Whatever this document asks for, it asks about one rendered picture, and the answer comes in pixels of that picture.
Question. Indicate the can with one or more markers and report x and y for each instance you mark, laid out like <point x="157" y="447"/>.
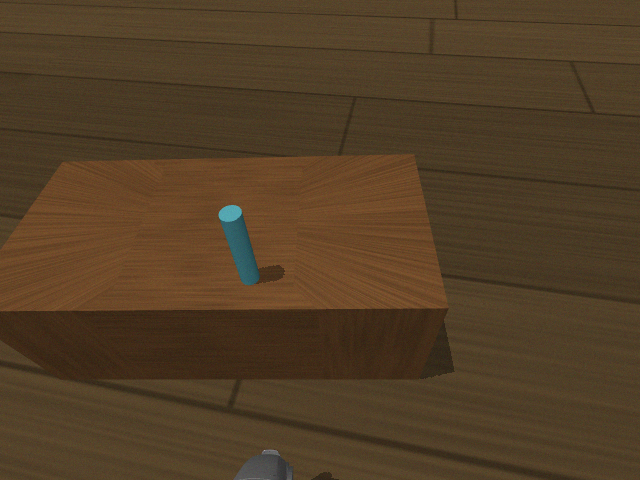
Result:
<point x="236" y="233"/>

